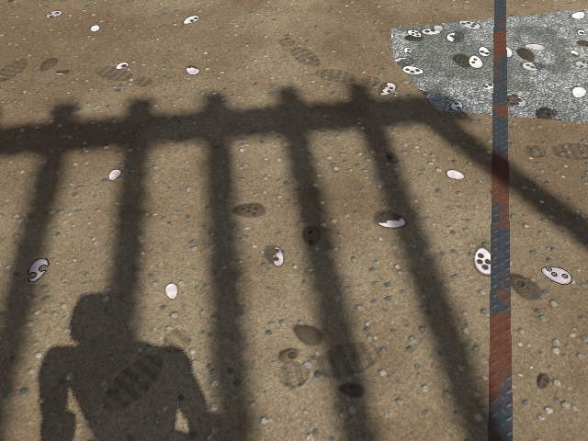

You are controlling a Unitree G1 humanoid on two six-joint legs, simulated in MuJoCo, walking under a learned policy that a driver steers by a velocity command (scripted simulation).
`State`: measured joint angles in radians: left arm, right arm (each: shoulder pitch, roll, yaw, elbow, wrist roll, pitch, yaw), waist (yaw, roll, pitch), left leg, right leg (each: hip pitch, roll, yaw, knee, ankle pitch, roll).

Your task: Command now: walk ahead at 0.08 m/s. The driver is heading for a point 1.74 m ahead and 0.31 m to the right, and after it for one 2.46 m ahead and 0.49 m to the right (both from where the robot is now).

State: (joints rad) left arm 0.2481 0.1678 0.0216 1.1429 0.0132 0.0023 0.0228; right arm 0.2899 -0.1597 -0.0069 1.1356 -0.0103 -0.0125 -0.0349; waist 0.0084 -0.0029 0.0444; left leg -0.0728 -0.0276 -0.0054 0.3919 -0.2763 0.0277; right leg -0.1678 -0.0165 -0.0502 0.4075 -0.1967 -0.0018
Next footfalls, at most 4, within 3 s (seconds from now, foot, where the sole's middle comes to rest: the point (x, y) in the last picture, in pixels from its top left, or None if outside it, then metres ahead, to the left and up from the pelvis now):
0.78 left None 0.46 0.02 -0.78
1.32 right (362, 342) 0.78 -0.14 -0.78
1.86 left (293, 249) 1.08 0.04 -0.78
2.44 right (349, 185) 1.35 -0.14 -0.78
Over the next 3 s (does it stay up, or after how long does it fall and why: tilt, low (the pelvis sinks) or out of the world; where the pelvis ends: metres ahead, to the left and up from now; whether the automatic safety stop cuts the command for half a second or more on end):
stays up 1.53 -0.12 -0.02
